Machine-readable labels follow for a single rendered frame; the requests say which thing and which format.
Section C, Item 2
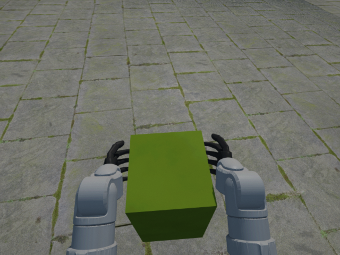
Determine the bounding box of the robot left hand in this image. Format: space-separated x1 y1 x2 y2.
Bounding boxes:
104 140 130 182

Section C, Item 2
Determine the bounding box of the robot right hand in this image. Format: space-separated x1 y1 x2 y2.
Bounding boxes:
204 134 232 175

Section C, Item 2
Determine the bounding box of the robot right forearm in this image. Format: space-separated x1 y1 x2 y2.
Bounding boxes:
215 158 277 255

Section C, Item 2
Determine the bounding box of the robot left forearm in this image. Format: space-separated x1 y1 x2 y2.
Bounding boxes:
66 164 123 255

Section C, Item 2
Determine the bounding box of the carton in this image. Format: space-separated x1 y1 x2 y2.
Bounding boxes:
125 130 217 242

